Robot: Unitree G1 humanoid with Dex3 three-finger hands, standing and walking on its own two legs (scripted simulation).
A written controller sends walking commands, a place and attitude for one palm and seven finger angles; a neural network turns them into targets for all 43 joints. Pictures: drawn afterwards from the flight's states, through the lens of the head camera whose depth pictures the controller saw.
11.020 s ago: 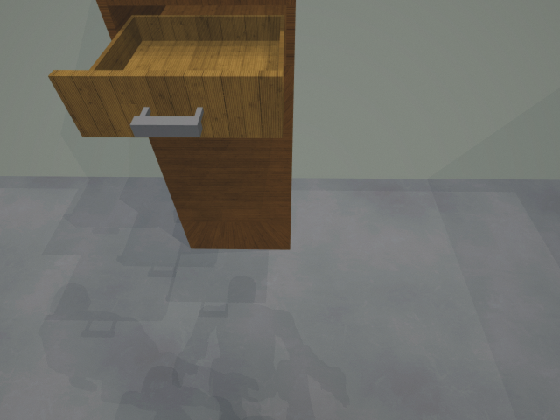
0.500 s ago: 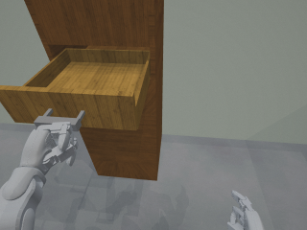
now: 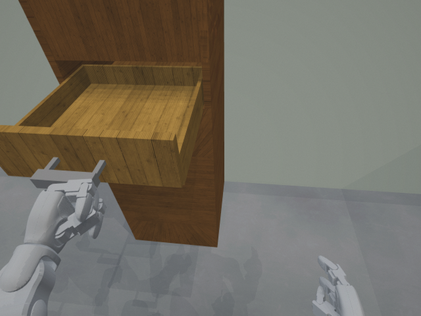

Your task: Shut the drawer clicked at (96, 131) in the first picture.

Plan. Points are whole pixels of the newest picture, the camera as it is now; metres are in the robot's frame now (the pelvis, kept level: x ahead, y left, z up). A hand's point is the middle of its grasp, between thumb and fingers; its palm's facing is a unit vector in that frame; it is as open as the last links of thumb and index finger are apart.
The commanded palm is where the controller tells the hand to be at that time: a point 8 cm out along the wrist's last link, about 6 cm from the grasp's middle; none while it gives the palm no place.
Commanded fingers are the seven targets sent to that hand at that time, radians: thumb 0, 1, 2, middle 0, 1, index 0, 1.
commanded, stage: bring the fist close to the handle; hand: left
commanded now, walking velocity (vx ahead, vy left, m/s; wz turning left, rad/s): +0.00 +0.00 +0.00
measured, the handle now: (72, 171) +0.31 +0.30 +0.14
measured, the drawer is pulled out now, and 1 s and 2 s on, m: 0.30 0.27 0.14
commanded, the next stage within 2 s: push the drawer shut in 0.12 s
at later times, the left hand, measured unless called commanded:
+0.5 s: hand (104, 206) +0.24 +0.20 +0.14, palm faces +0.04 -1.00 -0.07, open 3.3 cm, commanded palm +0.22 +0.25 +0.14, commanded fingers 0.00 0.90 0.90 -1.40 -1.60 -1.40 -1.60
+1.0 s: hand (115, 187) +0.29 +0.20 +0.14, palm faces +0.04 -1.00 -0.06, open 3.3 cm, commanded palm +0.29 +0.25 +0.14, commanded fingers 0.00 0.90 0.90 -1.40 -1.60 -1.40 -1.60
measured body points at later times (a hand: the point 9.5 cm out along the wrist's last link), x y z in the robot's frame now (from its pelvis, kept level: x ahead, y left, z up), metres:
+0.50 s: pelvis -0.01 +0.00 +0.00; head -0.03 -0.02 +0.45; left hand +0.24 +0.26 +0.15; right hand +0.18 -0.21 -0.07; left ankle +0.00 +0.13 -0.73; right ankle +0.00 -0.09 -0.73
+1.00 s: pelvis -0.03 +0.00 +0.00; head -0.04 -0.03 +0.45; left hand +0.28 +0.26 +0.14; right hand +0.16 -0.23 -0.09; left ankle +0.00 +0.12 -0.73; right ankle +0.00 -0.09 -0.73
